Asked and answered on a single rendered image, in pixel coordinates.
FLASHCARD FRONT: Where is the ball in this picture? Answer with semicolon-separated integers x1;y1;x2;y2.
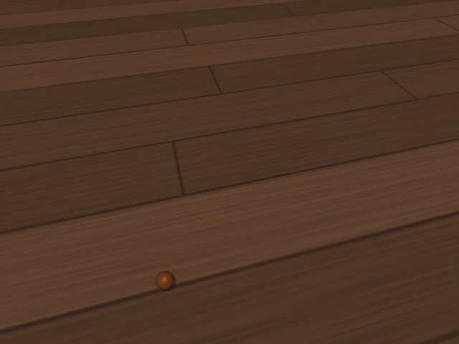
156;271;174;290

